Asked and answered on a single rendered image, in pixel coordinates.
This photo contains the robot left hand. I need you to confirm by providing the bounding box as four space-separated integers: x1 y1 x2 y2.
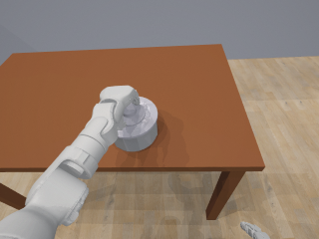
100 85 141 130

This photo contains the left robot forearm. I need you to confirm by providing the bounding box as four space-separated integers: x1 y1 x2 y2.
25 97 125 206

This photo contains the knob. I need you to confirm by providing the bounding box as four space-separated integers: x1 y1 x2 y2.
124 104 138 118

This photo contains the table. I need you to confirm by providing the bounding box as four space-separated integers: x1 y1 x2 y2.
0 44 265 220

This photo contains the lid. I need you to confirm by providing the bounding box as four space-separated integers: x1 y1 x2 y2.
118 97 159 139

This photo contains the robot left upper arm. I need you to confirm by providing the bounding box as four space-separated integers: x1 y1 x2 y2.
0 167 90 239

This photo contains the pot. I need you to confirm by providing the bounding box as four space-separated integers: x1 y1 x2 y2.
114 122 158 152

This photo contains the robot right hand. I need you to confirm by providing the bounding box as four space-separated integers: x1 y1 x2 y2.
240 221 270 239

